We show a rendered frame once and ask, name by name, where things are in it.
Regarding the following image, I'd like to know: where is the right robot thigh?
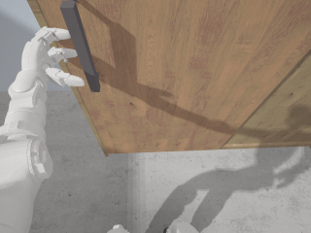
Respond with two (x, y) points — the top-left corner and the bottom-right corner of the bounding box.
(166, 222), (198, 233)

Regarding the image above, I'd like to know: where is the robot right shin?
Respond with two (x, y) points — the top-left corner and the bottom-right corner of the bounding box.
(170, 218), (182, 226)

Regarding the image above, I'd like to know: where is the robot left forearm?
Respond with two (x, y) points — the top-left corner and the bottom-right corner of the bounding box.
(0, 70), (48, 145)

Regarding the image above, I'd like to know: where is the wardrobe door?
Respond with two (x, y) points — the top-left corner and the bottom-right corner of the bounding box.
(225, 49), (311, 145)
(37, 0), (311, 154)

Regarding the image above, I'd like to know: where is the left robot hand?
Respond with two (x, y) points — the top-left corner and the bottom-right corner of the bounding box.
(21, 26), (85, 87)

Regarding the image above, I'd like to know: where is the left robot upper arm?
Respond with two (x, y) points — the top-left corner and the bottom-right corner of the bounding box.
(0, 138), (53, 233)

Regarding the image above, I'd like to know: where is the handle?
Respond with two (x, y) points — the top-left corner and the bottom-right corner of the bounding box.
(59, 0), (101, 92)

